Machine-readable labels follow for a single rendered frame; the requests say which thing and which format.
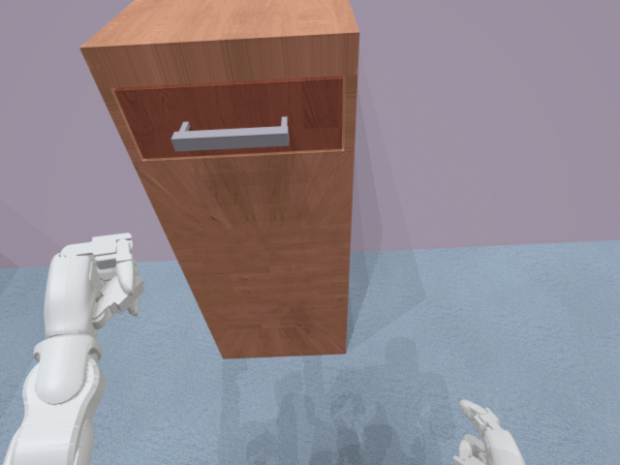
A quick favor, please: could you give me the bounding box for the handle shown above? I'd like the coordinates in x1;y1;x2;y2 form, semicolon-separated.
171;116;289;151

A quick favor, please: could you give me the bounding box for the drawer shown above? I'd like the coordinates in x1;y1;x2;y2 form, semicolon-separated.
114;76;343;159

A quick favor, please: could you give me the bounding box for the robot right hand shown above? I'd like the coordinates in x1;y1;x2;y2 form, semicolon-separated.
453;400;525;465

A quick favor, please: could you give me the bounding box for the robot left hand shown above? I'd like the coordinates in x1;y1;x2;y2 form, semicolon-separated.
44;232;144;339

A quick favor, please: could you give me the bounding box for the cabinet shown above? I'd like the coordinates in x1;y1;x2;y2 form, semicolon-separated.
80;0;359;359

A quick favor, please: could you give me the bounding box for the robot left forearm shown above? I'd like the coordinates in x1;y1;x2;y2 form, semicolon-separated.
3;334;106;465

